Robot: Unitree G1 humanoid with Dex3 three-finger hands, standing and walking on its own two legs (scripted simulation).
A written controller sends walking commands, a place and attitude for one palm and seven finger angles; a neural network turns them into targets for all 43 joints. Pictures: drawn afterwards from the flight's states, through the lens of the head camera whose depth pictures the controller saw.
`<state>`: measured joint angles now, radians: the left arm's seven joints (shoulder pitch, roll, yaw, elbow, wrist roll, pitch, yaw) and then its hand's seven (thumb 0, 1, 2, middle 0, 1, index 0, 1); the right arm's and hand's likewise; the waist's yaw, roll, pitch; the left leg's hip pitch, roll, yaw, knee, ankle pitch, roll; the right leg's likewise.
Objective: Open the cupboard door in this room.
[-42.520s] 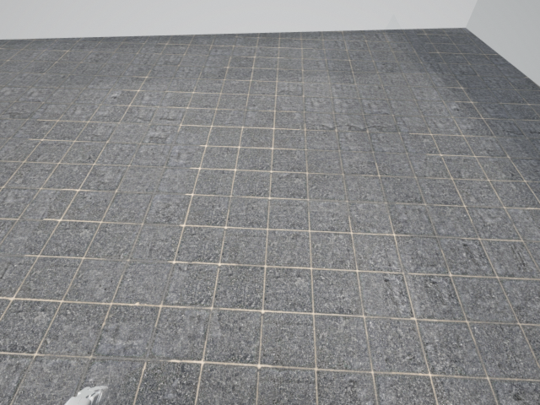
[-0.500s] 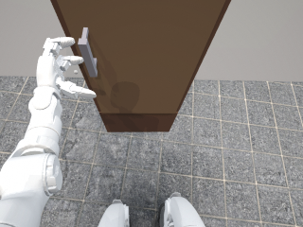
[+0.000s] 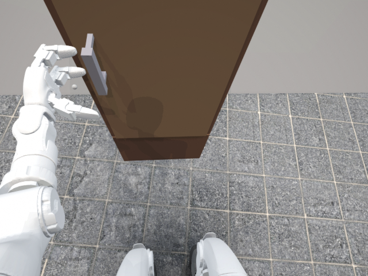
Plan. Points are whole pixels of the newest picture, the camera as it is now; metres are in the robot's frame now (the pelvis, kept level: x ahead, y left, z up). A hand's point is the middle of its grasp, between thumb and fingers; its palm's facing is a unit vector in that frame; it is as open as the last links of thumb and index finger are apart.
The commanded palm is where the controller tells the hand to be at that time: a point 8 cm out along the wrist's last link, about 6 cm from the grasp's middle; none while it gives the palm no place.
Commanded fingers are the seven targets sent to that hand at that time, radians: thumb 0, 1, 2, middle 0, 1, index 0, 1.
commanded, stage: move the hooked fingers beside the handle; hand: left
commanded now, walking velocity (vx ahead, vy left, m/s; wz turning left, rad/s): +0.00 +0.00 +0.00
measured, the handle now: (96, 66) +0.54 +0.16 +0.06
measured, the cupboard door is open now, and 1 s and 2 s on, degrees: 0 0 0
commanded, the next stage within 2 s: slide the fingers in behind the handle in 1.12 s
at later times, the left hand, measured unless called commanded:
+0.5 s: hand (59, 92) +0.48 +0.23 +0.05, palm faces -0.01 -1.00 -0.02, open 14.0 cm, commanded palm +0.47 +0.26 +0.06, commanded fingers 0.00 -0.50 0.30 -0.30 -1.20 -0.30 -1.20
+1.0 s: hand (62, 89) +0.49 +0.22 +0.05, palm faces +0.00 -1.00 -0.02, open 13.9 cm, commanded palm +0.46 +0.26 +0.06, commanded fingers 0.00 -0.50 0.30 -0.30 -1.20 -0.30 -1.20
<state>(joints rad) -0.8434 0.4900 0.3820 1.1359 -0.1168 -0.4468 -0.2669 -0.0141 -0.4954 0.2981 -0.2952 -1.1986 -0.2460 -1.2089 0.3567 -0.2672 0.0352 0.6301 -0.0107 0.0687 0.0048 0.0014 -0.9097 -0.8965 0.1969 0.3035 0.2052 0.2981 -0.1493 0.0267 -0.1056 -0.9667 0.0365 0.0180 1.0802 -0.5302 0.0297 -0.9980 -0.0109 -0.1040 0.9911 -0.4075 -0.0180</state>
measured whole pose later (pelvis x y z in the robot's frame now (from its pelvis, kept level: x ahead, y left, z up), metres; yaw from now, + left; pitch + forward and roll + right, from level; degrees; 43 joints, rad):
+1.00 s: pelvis +0.00 +0.01 +0.00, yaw -1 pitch +23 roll -4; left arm -0.80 0.52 0.43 1.12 -0.12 -0.43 -0.32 -0.01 -0.50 0.30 -0.29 -1.20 -0.30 -1.20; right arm 0.38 -0.26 0.05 0.62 -0.01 0.08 -0.01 0.00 -0.91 -0.90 0.20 0.30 0.21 0.30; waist -0.16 0.03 -0.11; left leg -0.95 0.04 0.03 1.07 -0.53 0.04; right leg -0.98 0.00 -0.09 0.96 -0.39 -0.01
